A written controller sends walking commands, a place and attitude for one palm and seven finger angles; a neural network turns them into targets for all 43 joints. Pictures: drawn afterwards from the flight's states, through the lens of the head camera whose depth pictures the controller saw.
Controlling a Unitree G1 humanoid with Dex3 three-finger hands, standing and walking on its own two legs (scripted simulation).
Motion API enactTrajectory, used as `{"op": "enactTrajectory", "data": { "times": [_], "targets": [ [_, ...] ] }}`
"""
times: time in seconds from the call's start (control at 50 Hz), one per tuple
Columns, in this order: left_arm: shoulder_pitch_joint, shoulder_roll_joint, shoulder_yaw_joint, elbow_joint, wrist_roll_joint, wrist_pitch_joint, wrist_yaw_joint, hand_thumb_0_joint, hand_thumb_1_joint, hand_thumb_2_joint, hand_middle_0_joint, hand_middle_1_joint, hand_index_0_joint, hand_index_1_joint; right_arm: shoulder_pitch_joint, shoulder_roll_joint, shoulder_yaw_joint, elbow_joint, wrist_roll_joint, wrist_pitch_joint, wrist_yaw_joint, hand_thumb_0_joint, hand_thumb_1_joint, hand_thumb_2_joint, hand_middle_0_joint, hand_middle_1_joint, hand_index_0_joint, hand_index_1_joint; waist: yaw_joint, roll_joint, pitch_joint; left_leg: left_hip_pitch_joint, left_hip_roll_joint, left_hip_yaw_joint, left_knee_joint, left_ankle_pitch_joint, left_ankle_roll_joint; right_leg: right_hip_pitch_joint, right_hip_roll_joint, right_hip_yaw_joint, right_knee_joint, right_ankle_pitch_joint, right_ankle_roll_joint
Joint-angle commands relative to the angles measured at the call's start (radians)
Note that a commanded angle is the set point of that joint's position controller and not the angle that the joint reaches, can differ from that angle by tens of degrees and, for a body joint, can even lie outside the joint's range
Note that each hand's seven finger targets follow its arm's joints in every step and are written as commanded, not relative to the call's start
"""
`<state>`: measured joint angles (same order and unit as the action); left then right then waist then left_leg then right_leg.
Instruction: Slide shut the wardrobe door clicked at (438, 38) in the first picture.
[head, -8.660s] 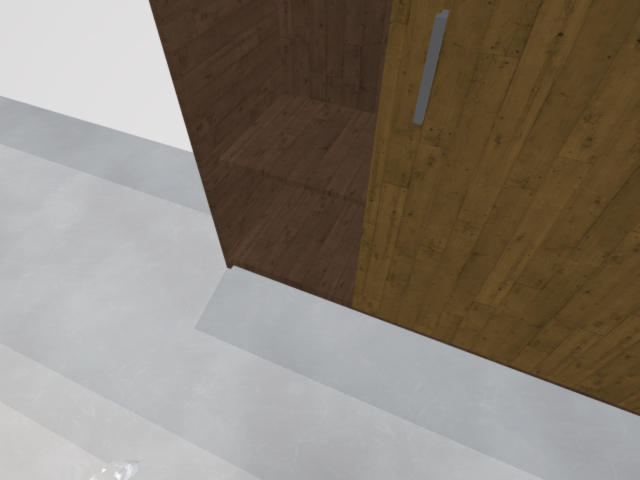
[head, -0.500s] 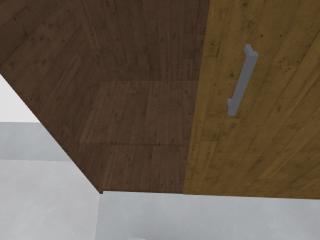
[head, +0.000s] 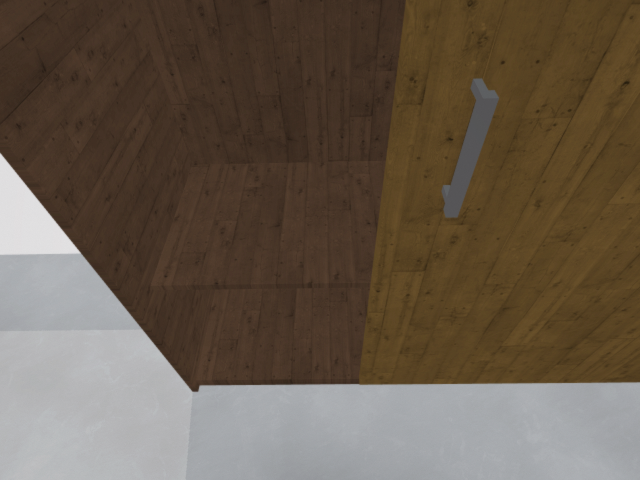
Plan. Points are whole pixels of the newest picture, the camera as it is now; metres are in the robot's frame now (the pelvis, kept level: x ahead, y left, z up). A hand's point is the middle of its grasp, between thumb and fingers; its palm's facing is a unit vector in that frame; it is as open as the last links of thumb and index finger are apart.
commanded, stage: come to a stop and stand still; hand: right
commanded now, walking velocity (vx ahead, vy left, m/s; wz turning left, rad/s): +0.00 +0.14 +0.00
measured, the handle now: (463, 154) +0.47 -0.18 +0.17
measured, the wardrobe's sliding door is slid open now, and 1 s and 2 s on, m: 0.51 0.51 0.51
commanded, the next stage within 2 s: look again from close up in 1.48 s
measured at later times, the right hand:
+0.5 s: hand out of the picture +0.07 -0.23 -0.17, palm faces -0.09 +0.98 -0.19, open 7.3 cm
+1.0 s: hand out of the picture -0.02 -0.19 -0.17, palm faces -0.05 +0.99 -0.15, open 7.3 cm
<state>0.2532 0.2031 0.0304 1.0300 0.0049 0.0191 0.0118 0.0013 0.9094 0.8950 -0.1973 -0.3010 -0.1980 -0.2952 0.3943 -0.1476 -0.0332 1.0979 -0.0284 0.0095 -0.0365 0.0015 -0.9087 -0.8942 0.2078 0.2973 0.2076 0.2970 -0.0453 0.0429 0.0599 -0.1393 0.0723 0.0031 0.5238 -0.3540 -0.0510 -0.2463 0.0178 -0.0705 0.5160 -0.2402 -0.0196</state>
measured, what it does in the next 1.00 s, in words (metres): steps on the spot: left foot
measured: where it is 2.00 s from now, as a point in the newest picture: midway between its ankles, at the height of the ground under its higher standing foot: outside the picture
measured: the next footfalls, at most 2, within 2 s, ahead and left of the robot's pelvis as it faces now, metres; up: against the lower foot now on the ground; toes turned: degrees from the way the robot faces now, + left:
left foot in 0.56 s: +0.01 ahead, +0.08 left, +0.00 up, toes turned +6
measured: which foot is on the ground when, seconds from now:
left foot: down 0.00-0.16, up 0.18-0.54, down 0.56-1.00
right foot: down 0.00-1.00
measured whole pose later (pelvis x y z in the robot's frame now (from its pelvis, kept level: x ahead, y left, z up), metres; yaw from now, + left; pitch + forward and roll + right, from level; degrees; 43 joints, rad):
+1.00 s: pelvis +0.00 -0.03 +0.01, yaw +4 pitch +0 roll +0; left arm 0.32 0.12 -0.01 1.12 0.00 -0.02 0.02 0.00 0.90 0.89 -0.20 -0.30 -0.20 -0.30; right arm 0.36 -0.11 0.02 1.12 -0.02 -0.01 -0.04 0.00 -0.92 -0.89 0.20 0.30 0.20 0.30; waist 0.00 0.01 0.02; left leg -0.17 0.01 0.06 0.45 -0.28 0.00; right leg -0.23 0.04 -0.15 0.42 -0.21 -0.09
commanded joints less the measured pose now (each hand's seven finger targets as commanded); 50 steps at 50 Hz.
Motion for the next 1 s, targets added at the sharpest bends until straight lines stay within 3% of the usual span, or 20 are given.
{"op": "enactTrajectory", "data": {
  "times": [0.0,0.02,0.04,0.06,0.08,0.12,0.14,0.16,0.22,0.26,0.32,0.42,0.5,0.54,0.56,0.6,0.64,0.68,0.82,0.98],
  "targets": [
    [-0.028,0.161,0.013,-0.083,0.004,-0.025,0.006,0.000,0.900,0.900,-0.200,-0.300,-0.200,-0.300,0.081,-0.096,0.015,0.001,0.004,-0.038,-0.033,0.000,-0.900,-0.900,0.200,0.300,0.200,0.300,0.027,-0.195,0.034,-0.124,0.019,-0.028,0.002,-0.020,0.079,-0.062,-0.211,0.144,-0.002,0.282,-0.071],
    [-0.134,0.113,-0.014,-0.134,0.003,-0.018,-0.006,0.000,0.900,0.900,-0.200,-0.300,-0.200,-0.300,0.109,-0.142,0.012,-0.007,0.006,-0.048,-0.023,0.000,-0.900,-0.900,0.200,0.300,0.200,0.300,-0.025,-0.116,0.108,-0.110,0.035,-0.028,-0.158,0.079,0.079,-0.179,-0.110,0.105,0.037,-0.041,-0.031],
    [-0.064,0.026,-0.022,-0.118,0.009,-0.017,-0.005,0.000,0.900,0.900,-0.200,-0.300,-0.200,-0.300,0.060,-0.139,0.024,-0.023,0.002,-0.054,-0.010,0.000,-0.900,-0.900,0.200,0.300,0.200,0.300,0.042,-0.021,0.090,-0.220,0.124,-0.171,-0.210,-0.049,0.118,-0.104,-0.060,0.085,0.044,-0.142,0.005],
    [0.000,0.027,-0.023,-0.098,0.015,-0.020,-0.004,0.000,0.900,0.900,-0.200,-0.300,-0.200,-0.300,0.002,-0.142,0.029,-0.035,-0.001,-0.049,-0.005,0.000,-0.900,-0.900,0.200,0.300,0.200,0.300,0.077,0.019,0.037,-0.267,0.110,-0.160,-0.204,-0.142,0.132,-0.011,-0.054,0.080,0.041,-0.104,0.011],
    [0.054,0.057,-0.015,-0.081,0.017,-0.033,-0.003,0.000,0.900,0.900,-0.200,-0.300,-0.200,-0.300,-0.028,-0.132,0.028,-0.040,0.001,-0.047,-0.008,0.000,-0.900,-0.900,0.200,0.300,0.200,0.300,0.102,0.021,-0.010,-0.246,0.042,-0.080,-0.125,-0.092,0.111,0.038,-0.087,0.120,0.001,-0.033,-0.002],
    [0.090,0.140,0.006,-0.064,0.018,-0.047,0.005,0.000,0.900,0.900,-0.200,-0.300,-0.200,-0.300,0.013,-0.108,0.027,-0.047,-0.004,-0.026,-0.004,0.000,-0.900,-0.900,0.200,0.300,0.200,0.300,0.074,-0.209,-0.083,-0.169,-0.063,0.046,0.094,-0.070,0.076,0.026,-0.212,0.298,-0.183,-0.036,-0.046],
    [0.092,0.163,0.014,-0.068,0.019,-0.047,0.014,0.000,0.900,0.900,-0.200,-0.300,-0.200,-0.300,0.033,-0.102,0.027,-0.050,-0.006,-0.016,-0.001,0.000,-0.900,-0.900,0.200,0.300,0.200,0.300,0.067,-0.252,-0.088,-0.231,-0.080,0.048,0.192,-0.130,0.073,0.066,-0.252,0.351,-0.228,0.012,-0.060],
    [0.106,0.159,0.016,-0.069,0.023,-0.048,0.022,0.000,0.900,0.900,-0.200,-0.300,-0.200,-0.300,0.022,-0.098,0.025,-0.062,-0.007,-0.008,0.001,0.000,-0.900,-0.900,0.200,0.300,0.200,0.300,0.073,-0.247,-0.071,-0.299,-0.069,0.023,0.313,-0.164,0.076,0.084,-0.289,0.368,-0.241,0.092,-0.080],
    [0.116,0.127,0.005,-0.067,0.024,-0.059,0.031,0.000,0.900,0.900,-0.200,-0.300,-0.200,-0.300,-0.031,-0.089,0.021,-0.081,-0.004,-0.009,0.013,0.000,-0.900,-0.900,0.200,0.300,0.200,0.300,0.053,-0.067,-0.058,-0.362,-0.019,-0.020,0.441,-0.073,0.070,0.074,-0.322,0.296,-0.182,0.446,-0.153],
    [0.107,0.117,0.002,-0.064,0.026,-0.060,0.033,0.000,0.900,0.900,-0.200,-0.300,-0.200,-0.300,-0.044,-0.069,0.017,-0.094,0.000,-0.002,0.015,0.000,-0.900,-0.900,0.200,0.300,0.200,0.300,0.047,-0.079,-0.080,-0.326,-0.021,-0.010,0.414,-0.056,0.054,0.068,-0.311,0.234,-0.180,0.532,-0.157],
    [0.091,0.112,0.002,-0.061,0.025,-0.054,0.036,0.000,0.900,0.900,-0.200,-0.300,-0.200,-0.300,-0.060,-0.072,0.012,-0.114,0.000,0.016,0.019,0.000,-0.900,-0.900,0.200,0.300,0.200,0.300,0.041,-0.133,-0.085,-0.287,-0.029,-0.002,0.344,-0.045,0.050,0.047,-0.301,0.201,-0.193,0.464,-0.162],
    [0.098,0.123,0.014,-0.052,0.030,-0.037,0.031,0.000,0.900,0.900,-0.200,-0.300,-0.200,-0.300,-0.105,-0.079,0.006,-0.146,-0.004,0.028,0.020,0.000,-0.900,-0.900,0.200,0.300,0.200,0.300,0.056,-0.088,-0.070,-0.216,-0.041,0.007,0.184,-0.076,0.065,-0.012,-0.311,0.252,-0.226,0.132,-0.168],
    [0.090,0.103,0.012,-0.038,0.022,-0.028,0.020,0.000,0.900,0.900,-0.200,-0.300,-0.200,-0.300,-0.070,-0.074,0.008,-0.133,-0.006,0.021,0.012,0.000,-0.900,-0.900,0.200,0.300,0.200,0.300,0.039,-0.039,-0.041,-0.062,-0.050,0.012,-0.059,0.045,0.083,-0.128,-0.243,0.211,-0.223,-0.200,-0.092],
    [0.087,0.059,-0.001,-0.035,0.017,-0.029,0.013,0.000,0.900,0.900,-0.200,-0.300,-0.200,-0.300,-0.063,-0.097,0.010,-0.135,-0.004,0.009,0.004,0.000,-0.900,-0.900,0.200,0.300,0.200,0.300,0.038,0.033,-0.007,-0.045,0.015,-0.085,-0.139,-0.005,0.123,-0.189,-0.154,0.146,-0.175,-0.244,-0.042],
    [0.084,0.043,-0.006,-0.031,0.016,-0.030,0.010,0.000,0.900,0.900,-0.200,-0.300,-0.200,-0.300,-0.071,-0.101,0.016,-0.136,-0.002,0.007,0.001,0.000,-0.900,-0.900,0.200,0.300,0.200,0.300,0.049,0.024,0.019,-0.127,0.042,-0.122,-0.164,-0.069,0.143,-0.145,-0.112,0.106,-0.156,-0.215,-0.026],
    [0.126,0.041,-0.006,-0.012,0.021,-0.028,0.010,0.000,0.900,0.900,-0.200,-0.300,-0.200,-0.300,-0.106,-0.100,0.014,-0.141,0.006,-0.003,0.001,0.000,-0.900,-0.900,0.200,0.300,0.200,0.300,0.079,0.010,0.011,-0.217,0.021,-0.106,-0.149,-0.143,0.133,-0.053,-0.111,0.115,-0.157,-0.212,-0.027],
    [0.136,0.043,-0.007,0.006,0.019,-0.033,0.008,0.000,0.900,0.900,-0.200,-0.300,-0.200,-0.300,-0.091,-0.085,0.015,-0.136,0.005,-0.005,0.000,0.000,-0.900,-0.900,0.200,0.300,0.200,0.300,0.066,-0.067,0.023,-0.186,-0.009,-0.047,-0.106,-0.060,0.110,-0.057,-0.148,0.166,-0.224,-0.244,-0.042],
    [0.131,0.049,-0.007,0.016,0.016,-0.035,0.008,0.000,0.900,0.900,-0.200,-0.300,-0.200,-0.300,-0.060,-0.073,0.018,-0.121,0.004,-0.007,0.000,0.000,-0.900,-0.900,0.200,0.300,0.200,0.300,0.052,-0.097,0.026,-0.151,-0.023,-0.013,-0.079,-0.009,0.099,-0.075,-0.177,0.202,-0.284,-0.289,-0.051],
    [0.151,0.021,-0.020,0.051,0.004,-0.048,0.011,0.000,0.900,0.900,-0.200,-0.300,-0.200,-0.300,-0.019,-0.059,0.033,-0.060,0.009,-0.030,-0.003,0.000,-0.900,-0.900,0.200,0.300,0.200,0.300,0.053,-0.022,-0.001,-0.101,0.013,-0.040,-0.142,0.131,0.097,0.003,-0.150,0.146,-0.236,-0.066,-0.046],
    [0.144,0.005,-0.032,0.086,0.000,-0.051,0.017,0.000,0.900,0.900,-0.200,-0.300,-0.200,-0.300,0.020,-0.036,0.043,-0.001,0.012,-0.039,-0.011,0.000,-0.900,-0.900,0.200,0.300,0.200,0.300,0.061,-0.024,0.000,-0.119,0.033,-0.051,-0.167,0.174,0.092,0.086,-0.135,0.105,-0.196,0.078,-0.041]
  ]
}}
